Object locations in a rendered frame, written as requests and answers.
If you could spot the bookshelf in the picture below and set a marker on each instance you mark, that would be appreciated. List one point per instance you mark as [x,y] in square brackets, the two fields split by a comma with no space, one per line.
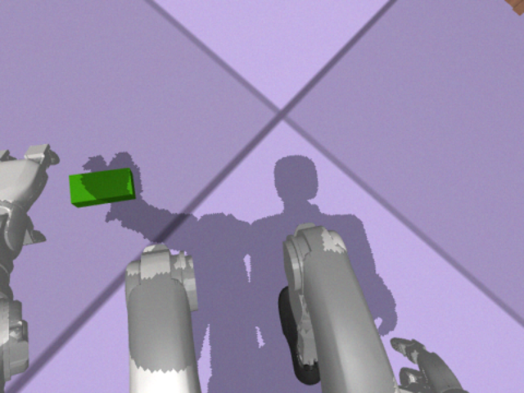
[518,5]

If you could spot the small box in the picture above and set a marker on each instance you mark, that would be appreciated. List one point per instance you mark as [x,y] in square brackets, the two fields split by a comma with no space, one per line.
[101,187]

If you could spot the right robot foot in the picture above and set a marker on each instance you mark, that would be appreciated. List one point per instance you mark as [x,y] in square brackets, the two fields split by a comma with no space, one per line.
[306,374]

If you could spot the right robot hand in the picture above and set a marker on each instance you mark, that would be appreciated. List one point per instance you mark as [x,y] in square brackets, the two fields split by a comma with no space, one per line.
[434,375]

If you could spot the left robot arm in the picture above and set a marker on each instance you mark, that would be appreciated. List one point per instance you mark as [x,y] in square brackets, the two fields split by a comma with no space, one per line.
[14,342]

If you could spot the left robot hand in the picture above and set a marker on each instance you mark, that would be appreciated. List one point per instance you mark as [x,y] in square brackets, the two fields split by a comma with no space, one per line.
[22,182]

